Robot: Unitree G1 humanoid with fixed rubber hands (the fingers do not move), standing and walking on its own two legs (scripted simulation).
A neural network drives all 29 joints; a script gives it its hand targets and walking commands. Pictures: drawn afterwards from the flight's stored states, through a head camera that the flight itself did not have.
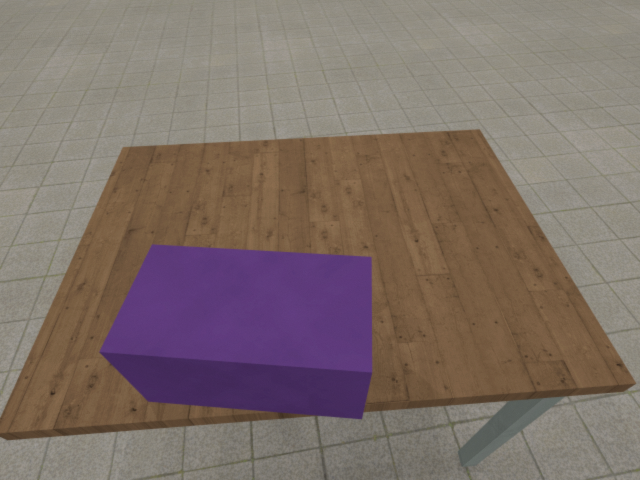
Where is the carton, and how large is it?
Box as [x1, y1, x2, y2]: [99, 244, 371, 418]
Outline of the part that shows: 151,245 99,351 148,401 361,418 371,375 371,257 153,244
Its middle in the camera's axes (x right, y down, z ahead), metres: -0.09 +0.12 +0.54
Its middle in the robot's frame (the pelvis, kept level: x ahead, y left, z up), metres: +0.32 +0.12 -0.01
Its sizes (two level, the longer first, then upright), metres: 0.309 0.163 0.161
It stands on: a table, 0.68 m high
